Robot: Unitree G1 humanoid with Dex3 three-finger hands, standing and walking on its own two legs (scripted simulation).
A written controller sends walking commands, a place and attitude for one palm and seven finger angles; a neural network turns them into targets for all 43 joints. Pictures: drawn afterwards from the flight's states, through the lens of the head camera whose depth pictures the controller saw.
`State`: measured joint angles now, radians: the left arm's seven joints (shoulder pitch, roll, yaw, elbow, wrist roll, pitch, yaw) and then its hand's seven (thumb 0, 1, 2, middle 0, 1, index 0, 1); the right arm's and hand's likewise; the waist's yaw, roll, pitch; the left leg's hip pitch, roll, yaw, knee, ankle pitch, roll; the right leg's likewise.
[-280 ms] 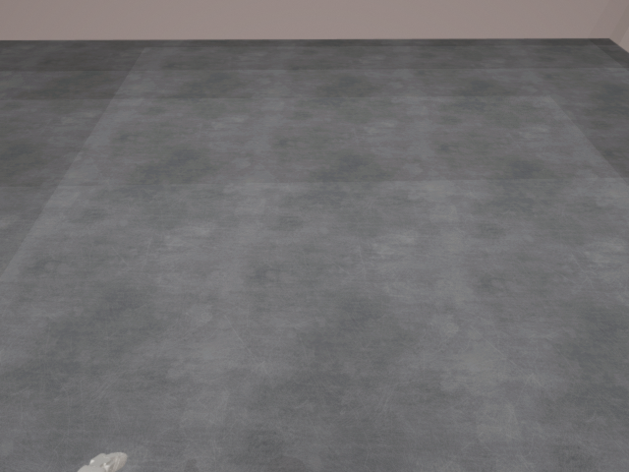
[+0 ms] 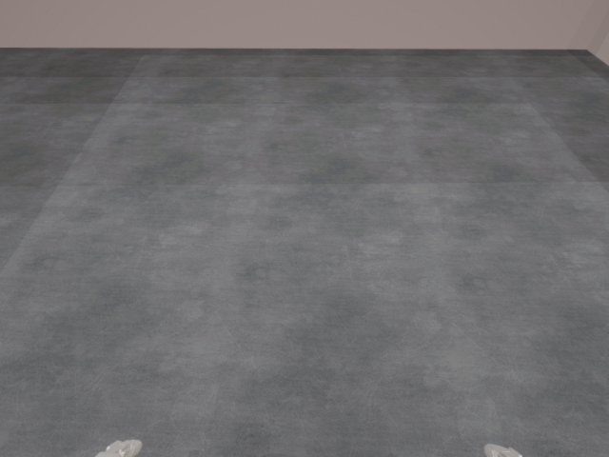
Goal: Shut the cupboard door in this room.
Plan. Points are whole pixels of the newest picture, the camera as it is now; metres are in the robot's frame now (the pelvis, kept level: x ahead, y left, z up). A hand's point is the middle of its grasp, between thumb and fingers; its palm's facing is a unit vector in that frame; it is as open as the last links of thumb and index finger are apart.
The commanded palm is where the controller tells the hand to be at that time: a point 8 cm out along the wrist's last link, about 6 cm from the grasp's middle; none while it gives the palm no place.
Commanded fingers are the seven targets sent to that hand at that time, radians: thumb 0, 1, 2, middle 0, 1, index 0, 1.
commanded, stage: stand and wait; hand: left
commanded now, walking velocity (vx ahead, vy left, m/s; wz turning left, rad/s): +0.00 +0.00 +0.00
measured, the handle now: out of the picture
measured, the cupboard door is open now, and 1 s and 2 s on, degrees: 97 97 97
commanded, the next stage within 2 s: turn or walk to find it in 0.62 s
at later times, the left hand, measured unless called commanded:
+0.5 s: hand out of the picture +0.06 +0.24 -0.15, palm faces -0.03 -0.94 -0.35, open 7.4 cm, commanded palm none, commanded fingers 0.00 0.90 0.90 -0.20 -0.30 -0.20 -0.30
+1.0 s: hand out of the picture +0.01 +0.22 -0.18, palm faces +0.05 -0.97 -0.25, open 7.4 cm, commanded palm none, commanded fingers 0.00 0.90 0.90 -0.20 -0.30 -0.20 -0.30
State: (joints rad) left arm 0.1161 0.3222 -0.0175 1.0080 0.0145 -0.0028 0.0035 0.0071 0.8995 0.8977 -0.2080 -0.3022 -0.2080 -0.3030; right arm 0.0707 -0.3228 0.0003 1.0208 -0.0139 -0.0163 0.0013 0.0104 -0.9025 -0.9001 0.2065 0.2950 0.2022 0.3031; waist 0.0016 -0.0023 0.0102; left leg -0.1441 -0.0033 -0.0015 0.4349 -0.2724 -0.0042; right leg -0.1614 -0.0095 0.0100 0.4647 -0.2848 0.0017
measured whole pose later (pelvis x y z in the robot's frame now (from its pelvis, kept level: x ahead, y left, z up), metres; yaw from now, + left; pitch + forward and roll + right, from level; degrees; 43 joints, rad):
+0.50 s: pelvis -0.02 -0.01 +0.00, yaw +0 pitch -2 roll +0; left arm 0.14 0.34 -0.01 1.08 0.01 0.00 0.00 0.01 0.90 0.90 -0.21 -0.30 -0.21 -0.30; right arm 0.13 -0.35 0.00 1.11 -0.01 -0.01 0.00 0.01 -0.90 -0.90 0.21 0.29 0.20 0.30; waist 0.00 0.00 0.03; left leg -0.13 0.02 -0.01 0.38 -0.21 -0.02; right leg -0.14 0.01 0.00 0.40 -0.22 -0.02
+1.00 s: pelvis -0.04 +0.01 -0.01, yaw +5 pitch -1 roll +0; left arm 0.19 0.26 0.00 0.99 0.02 0.05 0.02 0.01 0.90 0.90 -0.21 -0.30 -0.21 -0.30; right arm 0.22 -0.23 -0.01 1.03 -0.01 0.03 0.01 0.01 -0.91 -0.90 0.20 0.29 0.20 0.30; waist -0.01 -0.03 0.04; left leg -0.31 -0.04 -0.07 0.60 -0.28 0.01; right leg -0.29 -0.05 -0.06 0.61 -0.31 0.02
